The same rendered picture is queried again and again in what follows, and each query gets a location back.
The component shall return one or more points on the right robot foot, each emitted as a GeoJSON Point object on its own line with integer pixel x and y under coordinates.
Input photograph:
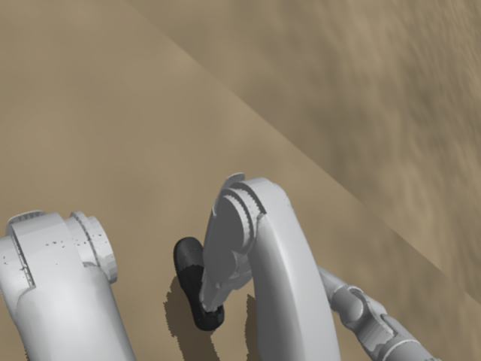
{"type": "Point", "coordinates": [189, 265]}

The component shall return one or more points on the right robot arm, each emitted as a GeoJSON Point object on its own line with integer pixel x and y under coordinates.
{"type": "Point", "coordinates": [382, 337]}

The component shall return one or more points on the right robot hand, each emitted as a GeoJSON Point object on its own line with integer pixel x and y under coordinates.
{"type": "Point", "coordinates": [331, 283]}

